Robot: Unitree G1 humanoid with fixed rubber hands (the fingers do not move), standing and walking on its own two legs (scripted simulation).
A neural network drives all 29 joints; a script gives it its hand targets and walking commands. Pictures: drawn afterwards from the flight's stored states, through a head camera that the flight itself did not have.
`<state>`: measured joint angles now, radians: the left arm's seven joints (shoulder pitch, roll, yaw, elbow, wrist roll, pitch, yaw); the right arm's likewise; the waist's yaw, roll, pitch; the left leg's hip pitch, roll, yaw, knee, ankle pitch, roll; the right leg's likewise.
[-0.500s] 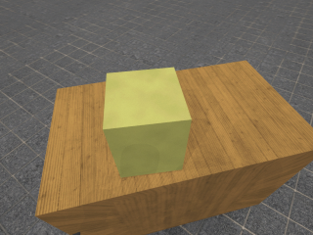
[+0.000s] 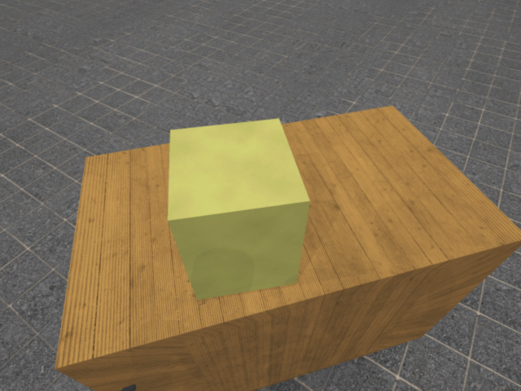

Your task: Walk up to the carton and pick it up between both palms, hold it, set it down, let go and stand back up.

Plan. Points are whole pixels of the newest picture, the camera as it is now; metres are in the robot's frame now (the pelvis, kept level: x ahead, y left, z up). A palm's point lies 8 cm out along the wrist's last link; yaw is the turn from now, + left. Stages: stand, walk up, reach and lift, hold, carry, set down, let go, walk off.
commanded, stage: walk up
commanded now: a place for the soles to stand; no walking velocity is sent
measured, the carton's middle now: (237, 211) +0.45 +0.06 +0.01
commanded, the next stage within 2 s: reach and lift in 1.22 s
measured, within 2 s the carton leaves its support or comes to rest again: neither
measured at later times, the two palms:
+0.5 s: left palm out of the picture +0.09 +0.22 -0.11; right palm out of the picture +0.05 -0.29 -0.11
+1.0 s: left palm out of the picture +0.07 +0.22 -0.11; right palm out of the picture +0.04 -0.29 -0.12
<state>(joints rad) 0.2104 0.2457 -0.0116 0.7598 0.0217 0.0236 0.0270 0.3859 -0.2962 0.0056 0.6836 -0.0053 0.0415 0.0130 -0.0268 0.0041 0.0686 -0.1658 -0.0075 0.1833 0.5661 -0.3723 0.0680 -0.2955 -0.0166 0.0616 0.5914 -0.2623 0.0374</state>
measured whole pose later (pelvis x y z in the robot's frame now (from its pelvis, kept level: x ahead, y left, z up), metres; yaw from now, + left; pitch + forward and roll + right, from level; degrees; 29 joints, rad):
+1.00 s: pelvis +0.02 -0.03 +0.01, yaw +3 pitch -2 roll +0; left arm 0.28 0.24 -0.02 0.84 0.01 0.00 0.02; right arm 0.40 -0.25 0.00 0.83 0.00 0.00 -0.01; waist -0.01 0.00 0.04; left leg -0.11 0.01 0.12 0.49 -0.34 0.02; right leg -0.23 0.00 0.00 0.54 -0.27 -0.01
